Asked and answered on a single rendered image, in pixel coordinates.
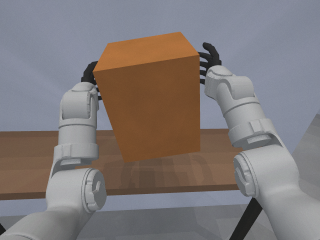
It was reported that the table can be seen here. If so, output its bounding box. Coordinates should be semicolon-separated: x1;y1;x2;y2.
0;128;263;240

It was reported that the left robot hand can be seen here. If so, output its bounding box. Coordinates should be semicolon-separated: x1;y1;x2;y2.
81;61;102;101

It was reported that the robot left forearm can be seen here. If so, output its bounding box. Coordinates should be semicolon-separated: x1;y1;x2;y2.
45;82;99;206

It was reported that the robot right upper arm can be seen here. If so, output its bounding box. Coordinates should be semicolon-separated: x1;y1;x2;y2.
233;144;320;240

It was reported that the robot left upper arm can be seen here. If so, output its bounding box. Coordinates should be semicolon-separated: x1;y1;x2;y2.
0;167;107;240

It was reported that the carton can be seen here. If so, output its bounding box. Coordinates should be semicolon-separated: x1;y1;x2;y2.
92;32;201;163

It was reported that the robot right forearm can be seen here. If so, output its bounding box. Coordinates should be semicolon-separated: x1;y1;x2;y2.
204;65;300;184

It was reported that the right robot hand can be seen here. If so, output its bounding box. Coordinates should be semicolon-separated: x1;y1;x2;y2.
198;42;222;85

